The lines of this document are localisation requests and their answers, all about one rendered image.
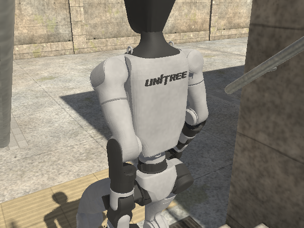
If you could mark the right robot forearm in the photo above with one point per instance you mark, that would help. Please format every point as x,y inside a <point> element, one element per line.
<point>187,135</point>

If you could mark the right robot upper arm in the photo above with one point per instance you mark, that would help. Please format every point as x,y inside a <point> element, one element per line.
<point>197,111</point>

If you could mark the robot right hand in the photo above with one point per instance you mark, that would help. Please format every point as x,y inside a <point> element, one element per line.
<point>171,153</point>

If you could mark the left robot forearm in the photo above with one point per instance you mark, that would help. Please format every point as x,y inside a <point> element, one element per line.
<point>122,177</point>

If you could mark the left robot upper arm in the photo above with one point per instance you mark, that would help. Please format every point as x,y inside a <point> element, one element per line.
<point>107,79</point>

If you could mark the left robot shin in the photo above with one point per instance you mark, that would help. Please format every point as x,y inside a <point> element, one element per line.
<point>81,220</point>

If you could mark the right robot thigh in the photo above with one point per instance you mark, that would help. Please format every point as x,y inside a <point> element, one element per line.
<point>153,211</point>

